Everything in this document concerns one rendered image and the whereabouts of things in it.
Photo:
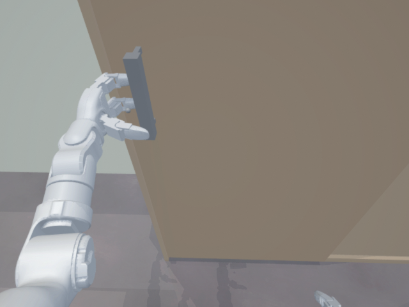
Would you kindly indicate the robot right hand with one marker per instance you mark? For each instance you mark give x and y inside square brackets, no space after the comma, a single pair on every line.
[325,300]

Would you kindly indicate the left robot forearm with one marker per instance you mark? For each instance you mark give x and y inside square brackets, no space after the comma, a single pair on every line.
[70,185]

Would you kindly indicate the wardrobe door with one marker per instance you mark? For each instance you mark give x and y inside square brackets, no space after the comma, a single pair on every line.
[384,229]
[279,122]

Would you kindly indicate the robot left upper arm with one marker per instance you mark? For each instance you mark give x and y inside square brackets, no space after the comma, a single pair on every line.
[52,270]

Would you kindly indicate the handle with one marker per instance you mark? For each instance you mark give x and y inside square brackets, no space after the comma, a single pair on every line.
[137,80]

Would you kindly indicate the robot left hand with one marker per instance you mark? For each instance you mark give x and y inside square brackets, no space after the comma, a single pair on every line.
[94,106]

